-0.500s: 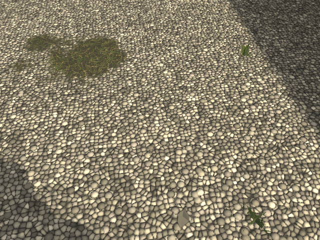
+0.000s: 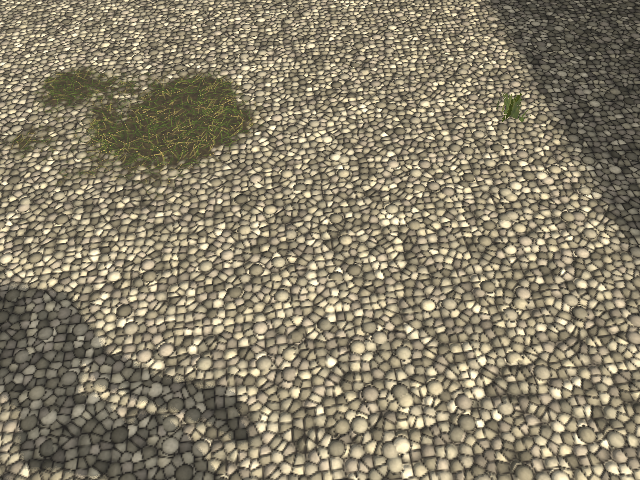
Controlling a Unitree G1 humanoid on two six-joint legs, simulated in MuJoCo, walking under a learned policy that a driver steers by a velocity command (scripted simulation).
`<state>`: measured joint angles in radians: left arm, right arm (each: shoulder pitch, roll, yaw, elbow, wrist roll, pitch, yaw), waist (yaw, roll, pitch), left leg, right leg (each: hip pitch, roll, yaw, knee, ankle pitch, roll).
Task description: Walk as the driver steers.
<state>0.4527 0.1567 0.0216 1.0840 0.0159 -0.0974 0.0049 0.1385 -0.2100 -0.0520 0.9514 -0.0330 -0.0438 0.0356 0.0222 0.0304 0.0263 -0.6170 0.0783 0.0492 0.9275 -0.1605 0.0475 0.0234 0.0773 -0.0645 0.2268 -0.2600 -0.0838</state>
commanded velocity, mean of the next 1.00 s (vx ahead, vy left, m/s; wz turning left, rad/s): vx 0.49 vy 0.00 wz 0.12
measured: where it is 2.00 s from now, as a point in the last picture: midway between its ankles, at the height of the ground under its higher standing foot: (279, 270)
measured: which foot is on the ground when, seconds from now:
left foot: up 0.00-0.18, down 0.20-0.76, up 0.78-1.00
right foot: down 0.00-0.20, up 0.22-0.74, down 0.76-1.00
